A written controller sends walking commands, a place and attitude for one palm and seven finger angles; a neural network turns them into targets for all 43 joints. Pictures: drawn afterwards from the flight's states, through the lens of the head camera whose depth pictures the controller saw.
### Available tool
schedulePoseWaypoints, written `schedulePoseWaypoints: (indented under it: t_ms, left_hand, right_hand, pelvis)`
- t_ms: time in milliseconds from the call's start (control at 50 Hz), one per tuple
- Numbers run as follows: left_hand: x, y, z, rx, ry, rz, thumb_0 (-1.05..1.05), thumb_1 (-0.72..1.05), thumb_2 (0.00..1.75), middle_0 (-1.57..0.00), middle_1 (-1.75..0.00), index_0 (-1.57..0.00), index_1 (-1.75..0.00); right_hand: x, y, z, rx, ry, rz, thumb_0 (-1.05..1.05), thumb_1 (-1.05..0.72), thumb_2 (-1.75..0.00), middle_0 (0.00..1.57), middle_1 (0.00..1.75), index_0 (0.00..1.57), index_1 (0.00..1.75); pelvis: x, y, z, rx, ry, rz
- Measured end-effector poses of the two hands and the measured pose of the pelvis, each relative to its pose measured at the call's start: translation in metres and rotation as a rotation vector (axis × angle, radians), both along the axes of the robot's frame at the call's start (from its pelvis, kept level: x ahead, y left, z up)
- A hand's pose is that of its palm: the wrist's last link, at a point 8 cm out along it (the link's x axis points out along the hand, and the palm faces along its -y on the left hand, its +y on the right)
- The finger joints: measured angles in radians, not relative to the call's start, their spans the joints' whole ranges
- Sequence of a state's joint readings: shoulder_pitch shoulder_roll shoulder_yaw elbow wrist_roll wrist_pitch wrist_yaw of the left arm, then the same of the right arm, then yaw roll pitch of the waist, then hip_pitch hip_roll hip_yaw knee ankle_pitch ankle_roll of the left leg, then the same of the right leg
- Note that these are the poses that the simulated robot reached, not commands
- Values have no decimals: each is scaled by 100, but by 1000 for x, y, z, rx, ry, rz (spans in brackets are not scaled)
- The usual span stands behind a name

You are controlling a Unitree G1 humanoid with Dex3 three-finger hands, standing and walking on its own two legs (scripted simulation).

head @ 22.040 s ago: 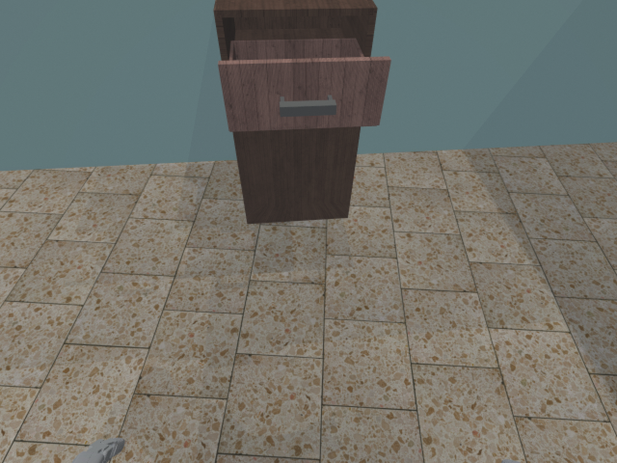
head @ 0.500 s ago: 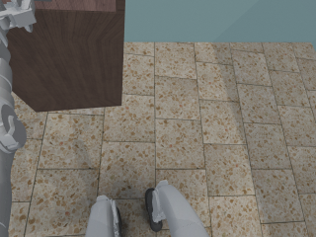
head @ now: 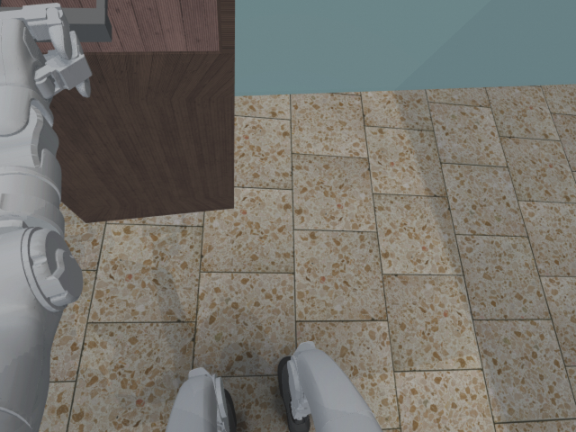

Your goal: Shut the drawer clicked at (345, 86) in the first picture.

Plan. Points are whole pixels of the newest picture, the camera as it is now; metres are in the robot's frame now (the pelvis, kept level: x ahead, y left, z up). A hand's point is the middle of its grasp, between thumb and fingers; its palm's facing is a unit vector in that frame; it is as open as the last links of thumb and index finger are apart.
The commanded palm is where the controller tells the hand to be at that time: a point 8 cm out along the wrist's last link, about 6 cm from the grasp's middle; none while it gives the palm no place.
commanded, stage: pull the fist back off the drawer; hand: left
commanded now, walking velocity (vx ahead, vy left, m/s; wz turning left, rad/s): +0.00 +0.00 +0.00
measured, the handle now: (48, 12) +0.65 +0.21 +0.08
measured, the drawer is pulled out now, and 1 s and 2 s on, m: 0.00 0.00 0.00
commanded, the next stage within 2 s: draw the hand back to the body in 0.12 s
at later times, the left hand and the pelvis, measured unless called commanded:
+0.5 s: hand (35, 95) +0.50 +0.19 +0.11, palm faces +0.03 -1.00 -0.04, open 3.3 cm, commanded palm +0.46 +0.23 +0.13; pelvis +0.06 -0.01 +0.05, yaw +0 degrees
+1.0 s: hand out of the picture +0.33 +0.22 +0.19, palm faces +0.29 -0.93 -0.25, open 3.2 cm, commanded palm +0.29 +0.26 +0.20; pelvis +0.05 -0.01 +0.09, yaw +3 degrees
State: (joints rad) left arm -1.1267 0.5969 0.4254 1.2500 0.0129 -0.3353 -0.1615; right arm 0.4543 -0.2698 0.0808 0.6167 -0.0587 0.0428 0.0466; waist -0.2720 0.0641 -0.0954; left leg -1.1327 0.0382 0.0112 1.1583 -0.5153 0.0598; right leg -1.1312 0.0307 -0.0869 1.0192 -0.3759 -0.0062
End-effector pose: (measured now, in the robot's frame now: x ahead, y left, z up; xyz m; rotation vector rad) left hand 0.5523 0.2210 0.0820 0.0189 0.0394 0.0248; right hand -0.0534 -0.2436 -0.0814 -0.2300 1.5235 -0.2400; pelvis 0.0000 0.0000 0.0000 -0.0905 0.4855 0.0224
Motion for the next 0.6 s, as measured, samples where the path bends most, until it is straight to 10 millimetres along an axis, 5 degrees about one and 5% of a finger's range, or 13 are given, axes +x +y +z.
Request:
schedulePoseWaypoints:
  t_ms: [300, 600]
  left_hand:
    - [-9, 9, 4, 16, -25, -2, 2, 89, 90, -140, -160, -140, -160]
    - [-107, 33, 54, 20, -70, 6, 2, 90, 90, -140, -160, -140, -160]
  right_hand:
    - [74, -19, 5, 0, -62, 30, 0, -91, -89, 20, 30, 20, 30]
    - [198, -18, 38, 37, -411, 90, 0, -91, -89, 20, 30, 20, 30]
  pelvis:
    - [35, -5, 17, 21, -28, -7]
    - [68, -8, 55, 39, -196, 3]
